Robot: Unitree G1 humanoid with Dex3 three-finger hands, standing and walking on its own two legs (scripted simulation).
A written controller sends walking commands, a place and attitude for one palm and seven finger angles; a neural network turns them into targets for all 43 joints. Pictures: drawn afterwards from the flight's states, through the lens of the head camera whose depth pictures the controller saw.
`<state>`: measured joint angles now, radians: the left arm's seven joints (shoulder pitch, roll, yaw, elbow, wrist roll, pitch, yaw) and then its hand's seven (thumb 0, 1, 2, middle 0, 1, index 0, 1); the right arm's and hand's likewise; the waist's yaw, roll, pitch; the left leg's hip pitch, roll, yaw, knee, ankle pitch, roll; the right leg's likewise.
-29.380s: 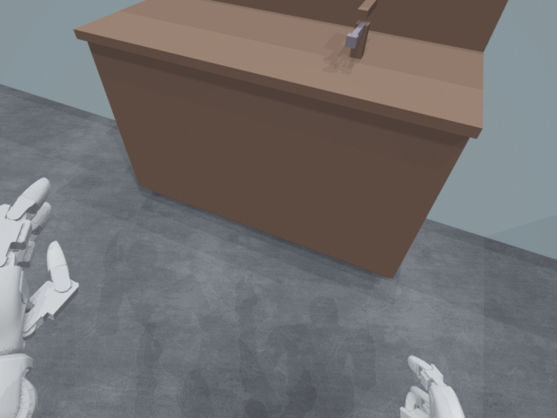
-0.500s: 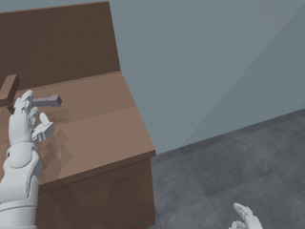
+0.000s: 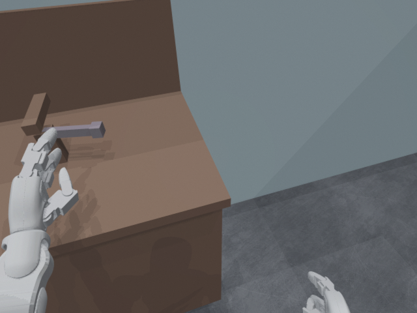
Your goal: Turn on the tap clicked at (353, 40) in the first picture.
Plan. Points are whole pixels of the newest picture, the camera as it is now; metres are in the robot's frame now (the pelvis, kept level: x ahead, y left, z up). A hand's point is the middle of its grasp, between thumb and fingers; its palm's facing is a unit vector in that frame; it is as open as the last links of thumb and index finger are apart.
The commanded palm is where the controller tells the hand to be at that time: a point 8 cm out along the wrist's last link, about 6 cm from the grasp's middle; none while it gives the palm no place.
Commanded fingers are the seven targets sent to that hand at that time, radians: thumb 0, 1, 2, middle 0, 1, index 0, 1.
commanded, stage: draw the hand back beside the body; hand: left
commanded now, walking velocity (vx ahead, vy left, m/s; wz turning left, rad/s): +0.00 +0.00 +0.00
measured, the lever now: (97, 129) +0.46 +0.31 +0.12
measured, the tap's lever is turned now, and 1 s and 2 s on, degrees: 77 77 77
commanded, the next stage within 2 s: step back with the hand held close in 0.64 s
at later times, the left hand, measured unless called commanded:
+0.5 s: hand (56, 230) +0.19 +0.25 +0.15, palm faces +0.43 -0.84 -0.33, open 7.4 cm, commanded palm +0.15 +0.29 +0.17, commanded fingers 0.00 0.90 0.90 -0.20 -0.30 -0.20 -0.30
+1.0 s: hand (65, 226) +0.20 +0.24 +0.14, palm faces +0.36 -0.83 -0.42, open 7.4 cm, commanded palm +0.15 +0.29 +0.17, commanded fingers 0.00 0.90 0.90 -0.20 -0.30 -0.20 -0.30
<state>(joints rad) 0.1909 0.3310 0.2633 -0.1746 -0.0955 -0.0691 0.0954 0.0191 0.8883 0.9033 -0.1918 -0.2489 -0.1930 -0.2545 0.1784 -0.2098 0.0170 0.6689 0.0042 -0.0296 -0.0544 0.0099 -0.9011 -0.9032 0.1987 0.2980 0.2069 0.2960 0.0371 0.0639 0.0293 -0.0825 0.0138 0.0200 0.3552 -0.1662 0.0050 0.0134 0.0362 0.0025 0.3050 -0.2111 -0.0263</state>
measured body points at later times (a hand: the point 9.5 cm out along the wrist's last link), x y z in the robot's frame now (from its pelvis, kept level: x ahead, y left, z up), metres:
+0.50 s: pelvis +0.00 +0.00 +0.00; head -0.03 -0.01 +0.45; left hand +0.16 +0.29 +0.17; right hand +0.20 -0.21 -0.08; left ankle +0.03 +0.12 -0.75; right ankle -0.02 -0.10 -0.75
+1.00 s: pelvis -0.01 +0.00 +0.00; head -0.01 -0.02 +0.44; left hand +0.17 +0.29 +0.17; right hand +0.18 -0.23 -0.09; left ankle +0.03 +0.12 -0.75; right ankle -0.02 -0.10 -0.75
